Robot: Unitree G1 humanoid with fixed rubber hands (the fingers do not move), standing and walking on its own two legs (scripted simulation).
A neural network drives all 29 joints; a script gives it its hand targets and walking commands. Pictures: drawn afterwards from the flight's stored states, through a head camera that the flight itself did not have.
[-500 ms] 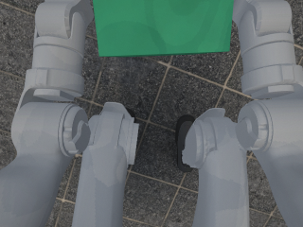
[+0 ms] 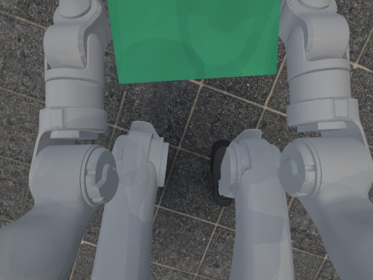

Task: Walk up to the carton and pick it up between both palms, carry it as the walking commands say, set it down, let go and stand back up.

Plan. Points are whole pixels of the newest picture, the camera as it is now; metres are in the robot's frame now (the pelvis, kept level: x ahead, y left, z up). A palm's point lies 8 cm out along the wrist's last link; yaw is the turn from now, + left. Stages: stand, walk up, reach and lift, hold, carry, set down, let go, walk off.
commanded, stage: reach and lift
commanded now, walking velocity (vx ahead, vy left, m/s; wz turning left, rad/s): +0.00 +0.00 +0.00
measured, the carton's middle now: (191, 12) +0.54 +0.02 -0.17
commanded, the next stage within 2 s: none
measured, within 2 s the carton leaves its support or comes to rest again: neither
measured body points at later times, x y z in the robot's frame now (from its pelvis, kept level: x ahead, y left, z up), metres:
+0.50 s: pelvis -0.02 +0.00 +0.05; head +0.32 +0.02 +0.33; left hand +0.53 +0.18 -0.05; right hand +0.56 -0.11 -0.04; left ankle +0.15 +0.12 -0.39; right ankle +0.14 -0.11 -0.39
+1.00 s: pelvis -0.02 +0.00 +0.10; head +0.30 +0.02 +0.42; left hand +0.51 +0.18 +0.02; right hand +0.54 -0.11 +0.03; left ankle +0.15 +0.12 -0.39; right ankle +0.14 -0.11 -0.39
